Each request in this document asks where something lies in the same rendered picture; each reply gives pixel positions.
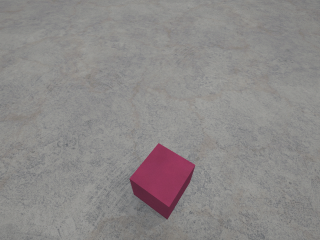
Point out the carton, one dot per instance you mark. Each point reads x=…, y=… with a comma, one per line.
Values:
x=161, y=179

